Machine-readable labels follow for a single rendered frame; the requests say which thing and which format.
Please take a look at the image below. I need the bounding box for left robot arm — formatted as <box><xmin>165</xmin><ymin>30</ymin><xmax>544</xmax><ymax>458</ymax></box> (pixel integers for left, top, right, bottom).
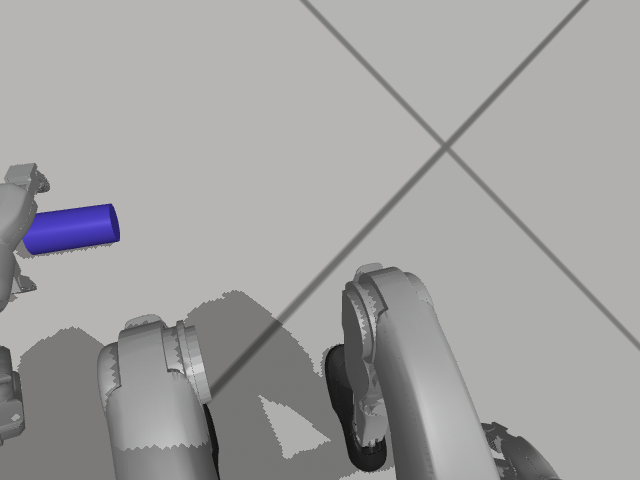
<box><xmin>0</xmin><ymin>244</ymin><xmax>25</xmax><ymax>446</ymax></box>

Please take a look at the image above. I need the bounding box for can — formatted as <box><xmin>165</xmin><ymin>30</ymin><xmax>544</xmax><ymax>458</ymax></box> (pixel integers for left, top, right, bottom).
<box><xmin>22</xmin><ymin>204</ymin><xmax>120</xmax><ymax>255</ymax></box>

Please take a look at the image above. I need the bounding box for left robot hand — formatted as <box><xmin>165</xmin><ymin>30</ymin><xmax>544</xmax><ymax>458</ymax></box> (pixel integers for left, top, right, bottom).
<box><xmin>0</xmin><ymin>163</ymin><xmax>50</xmax><ymax>295</ymax></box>

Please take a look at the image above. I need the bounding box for right robot hand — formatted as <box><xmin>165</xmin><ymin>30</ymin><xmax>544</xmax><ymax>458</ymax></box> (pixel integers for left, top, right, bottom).
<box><xmin>481</xmin><ymin>422</ymin><xmax>560</xmax><ymax>480</ymax></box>

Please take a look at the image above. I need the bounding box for left robot foot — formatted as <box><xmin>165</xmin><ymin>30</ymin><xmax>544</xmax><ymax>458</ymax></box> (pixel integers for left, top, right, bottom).
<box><xmin>203</xmin><ymin>404</ymin><xmax>220</xmax><ymax>480</ymax></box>

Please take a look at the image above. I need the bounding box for right robot foot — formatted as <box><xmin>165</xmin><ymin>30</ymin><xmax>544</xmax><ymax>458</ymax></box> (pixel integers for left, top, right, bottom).
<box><xmin>325</xmin><ymin>344</ymin><xmax>387</xmax><ymax>472</ymax></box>

